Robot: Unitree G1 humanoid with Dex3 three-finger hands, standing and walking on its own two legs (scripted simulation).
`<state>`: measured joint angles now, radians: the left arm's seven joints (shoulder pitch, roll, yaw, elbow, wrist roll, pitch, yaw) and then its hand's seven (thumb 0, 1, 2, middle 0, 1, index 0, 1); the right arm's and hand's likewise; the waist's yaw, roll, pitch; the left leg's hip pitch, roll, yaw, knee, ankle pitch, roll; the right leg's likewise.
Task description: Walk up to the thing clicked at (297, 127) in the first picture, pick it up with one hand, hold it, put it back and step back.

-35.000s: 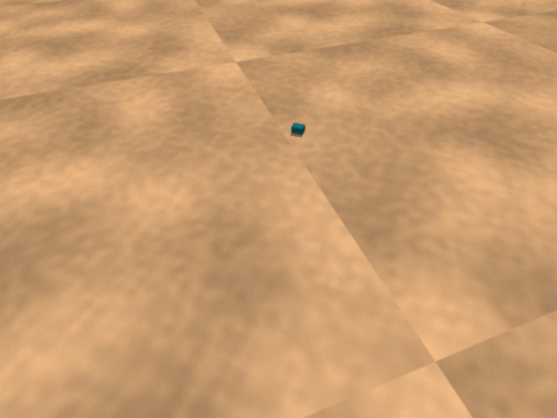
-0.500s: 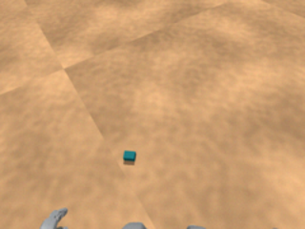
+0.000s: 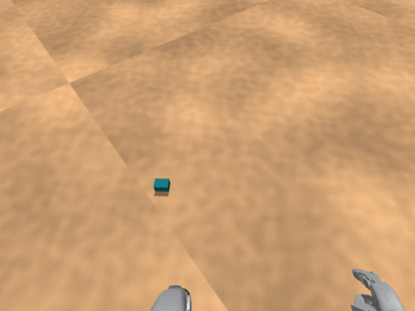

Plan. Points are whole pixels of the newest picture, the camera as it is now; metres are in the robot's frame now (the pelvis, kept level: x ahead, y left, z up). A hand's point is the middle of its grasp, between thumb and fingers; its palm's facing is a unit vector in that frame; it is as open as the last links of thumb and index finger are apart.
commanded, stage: step back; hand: left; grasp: from above
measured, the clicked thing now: (162, 184) +0.77 +0.30 -0.73
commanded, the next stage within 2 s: stand in 1.86 s
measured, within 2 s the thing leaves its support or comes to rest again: neither
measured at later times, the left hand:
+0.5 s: hand out of the picture -0.06 +0.26 -0.13, palm faces +0.12 -0.91 -0.39, open 7.4 cm
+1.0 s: hand out of the picture -0.28 +0.25 -0.13, palm faces +0.14 -0.89 -0.43, open 7.4 cm
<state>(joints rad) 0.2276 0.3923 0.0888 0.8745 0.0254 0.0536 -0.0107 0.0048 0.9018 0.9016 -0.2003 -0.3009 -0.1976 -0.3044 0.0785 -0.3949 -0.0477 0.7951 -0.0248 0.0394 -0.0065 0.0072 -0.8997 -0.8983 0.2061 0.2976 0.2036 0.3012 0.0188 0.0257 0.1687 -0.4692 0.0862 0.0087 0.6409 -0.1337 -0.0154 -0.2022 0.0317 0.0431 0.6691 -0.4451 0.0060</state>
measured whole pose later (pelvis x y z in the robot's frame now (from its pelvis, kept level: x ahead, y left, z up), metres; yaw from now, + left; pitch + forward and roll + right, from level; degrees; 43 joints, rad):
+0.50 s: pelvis -0.16 -0.02 +0.01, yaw +8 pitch -3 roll +0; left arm 0.09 0.39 0.07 0.81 0.01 0.07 0.02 0.00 0.90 0.90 -0.20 -0.30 -0.20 -0.30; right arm 0.18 -0.36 -0.04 0.88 -0.04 0.04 0.00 0.01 -0.90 -0.90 0.20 0.30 0.20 0.30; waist -0.02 -0.02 0.17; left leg -0.29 -0.01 -0.01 0.65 -0.31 0.02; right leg -0.49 0.06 0.09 1.10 -0.53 -0.02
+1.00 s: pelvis -0.30 -0.04 +0.01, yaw +8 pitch -3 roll +1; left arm 0.22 0.39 0.07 0.93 0.05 0.00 -0.01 0.01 0.90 0.90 -0.21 -0.30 -0.20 -0.31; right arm 0.23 -0.40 -0.06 0.99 -0.03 0.04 0.02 0.01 -0.91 -0.90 0.20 0.30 0.20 0.30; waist 0.03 0.01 0.08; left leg -0.26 -0.02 -0.05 0.63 -0.39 -0.01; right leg -0.29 -0.06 -0.02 0.68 -0.35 0.00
